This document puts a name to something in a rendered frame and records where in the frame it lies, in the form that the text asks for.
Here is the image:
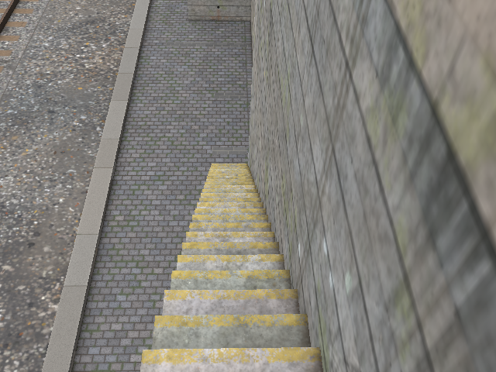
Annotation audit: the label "stairs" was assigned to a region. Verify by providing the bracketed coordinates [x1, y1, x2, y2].
[140, 164, 323, 372]

